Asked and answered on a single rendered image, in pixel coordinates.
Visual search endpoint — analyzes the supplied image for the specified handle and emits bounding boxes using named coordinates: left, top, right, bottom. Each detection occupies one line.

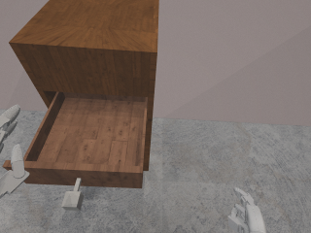
left=61, top=178, right=84, bottom=211

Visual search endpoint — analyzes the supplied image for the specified drawer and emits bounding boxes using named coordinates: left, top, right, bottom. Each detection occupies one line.
left=2, top=91, right=149, bottom=188

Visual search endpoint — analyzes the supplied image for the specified cabinet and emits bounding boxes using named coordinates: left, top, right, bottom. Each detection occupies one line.
left=9, top=0, right=159, bottom=171

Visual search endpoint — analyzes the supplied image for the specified robot left hand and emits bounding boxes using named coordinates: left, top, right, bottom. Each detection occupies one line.
left=0, top=104, right=30, bottom=199

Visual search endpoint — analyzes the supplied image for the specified robot right hand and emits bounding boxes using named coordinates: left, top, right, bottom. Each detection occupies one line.
left=227, top=187, right=267, bottom=233

